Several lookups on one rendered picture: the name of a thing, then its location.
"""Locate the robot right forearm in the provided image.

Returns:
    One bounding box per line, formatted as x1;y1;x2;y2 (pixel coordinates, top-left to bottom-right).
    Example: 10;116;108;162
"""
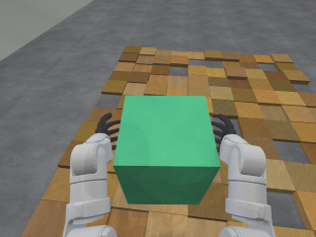
219;134;276;237

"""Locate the robot left forearm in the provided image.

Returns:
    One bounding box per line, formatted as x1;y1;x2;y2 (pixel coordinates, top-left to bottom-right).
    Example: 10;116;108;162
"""
62;133;114;237

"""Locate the left robot hand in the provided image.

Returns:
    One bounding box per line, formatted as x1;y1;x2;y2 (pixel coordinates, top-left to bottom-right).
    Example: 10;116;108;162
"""
95;113;121;150

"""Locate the robot right upper arm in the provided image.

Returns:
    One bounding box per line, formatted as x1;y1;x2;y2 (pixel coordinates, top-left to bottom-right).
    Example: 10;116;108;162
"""
219;225;271;237

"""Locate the right robot hand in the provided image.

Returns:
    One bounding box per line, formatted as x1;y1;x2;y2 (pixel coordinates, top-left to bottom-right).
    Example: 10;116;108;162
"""
211;114;236;153

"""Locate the carton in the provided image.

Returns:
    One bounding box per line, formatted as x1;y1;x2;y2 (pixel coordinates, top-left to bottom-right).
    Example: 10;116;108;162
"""
113;95;221;205

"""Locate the robot left upper arm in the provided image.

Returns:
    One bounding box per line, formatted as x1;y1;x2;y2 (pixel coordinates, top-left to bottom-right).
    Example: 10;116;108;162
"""
66;224;118;237

